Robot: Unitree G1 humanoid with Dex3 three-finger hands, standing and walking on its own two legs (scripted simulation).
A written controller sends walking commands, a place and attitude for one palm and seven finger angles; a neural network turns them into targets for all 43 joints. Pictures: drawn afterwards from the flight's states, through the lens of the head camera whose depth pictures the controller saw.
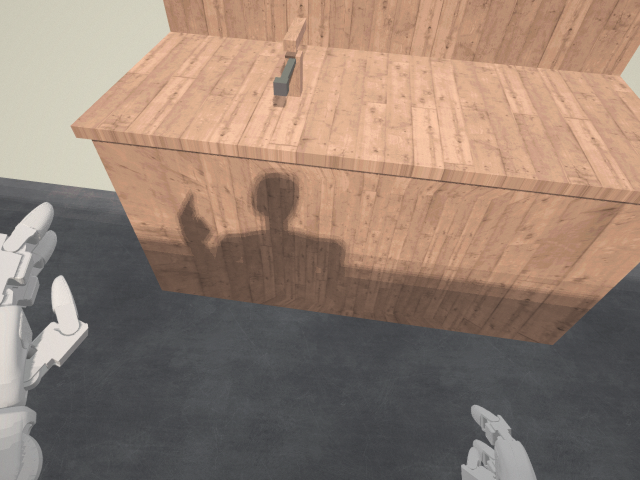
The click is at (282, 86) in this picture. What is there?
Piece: tap's lever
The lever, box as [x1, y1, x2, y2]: [273, 77, 288, 95]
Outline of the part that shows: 275,77 273,81 274,94 286,95 288,91 288,78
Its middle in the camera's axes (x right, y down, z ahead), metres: -0.09 -0.32 +0.81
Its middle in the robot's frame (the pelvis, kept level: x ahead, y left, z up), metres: +0.83 +0.14 +0.08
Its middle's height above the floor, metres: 0.86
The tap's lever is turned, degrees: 0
